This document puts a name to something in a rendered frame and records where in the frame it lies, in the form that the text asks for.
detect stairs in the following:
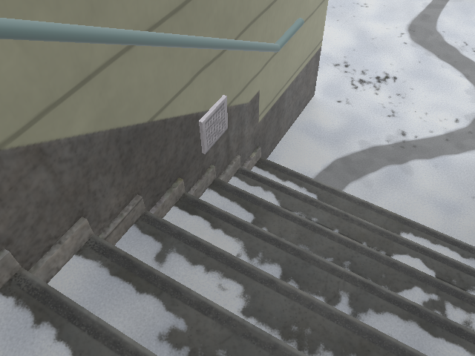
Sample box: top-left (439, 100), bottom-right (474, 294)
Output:
top-left (0, 157), bottom-right (475, 356)

